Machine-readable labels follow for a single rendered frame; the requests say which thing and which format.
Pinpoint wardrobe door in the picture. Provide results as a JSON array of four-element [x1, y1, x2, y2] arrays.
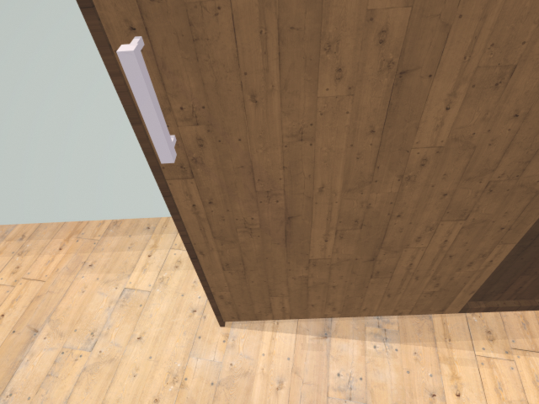
[[93, 0, 539, 322], [469, 218, 539, 301]]

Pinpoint handle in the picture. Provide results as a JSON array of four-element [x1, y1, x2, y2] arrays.
[[116, 36, 177, 163]]

